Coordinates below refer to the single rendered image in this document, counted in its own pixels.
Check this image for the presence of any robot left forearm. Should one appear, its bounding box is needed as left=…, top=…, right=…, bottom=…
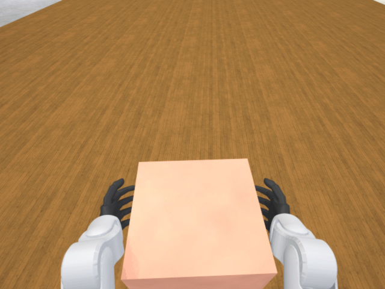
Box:
left=61, top=215, right=125, bottom=289

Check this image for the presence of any carton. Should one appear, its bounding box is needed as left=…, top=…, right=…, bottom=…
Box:
left=121, top=158, right=277, bottom=289

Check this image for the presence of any robot right forearm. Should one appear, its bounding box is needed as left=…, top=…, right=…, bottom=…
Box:
left=269, top=214, right=338, bottom=289

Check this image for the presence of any robot left hand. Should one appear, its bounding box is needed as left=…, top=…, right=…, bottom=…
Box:
left=100, top=178, right=135, bottom=230

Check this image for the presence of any robot right hand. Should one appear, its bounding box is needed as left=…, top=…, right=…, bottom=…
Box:
left=255, top=178, right=290, bottom=233

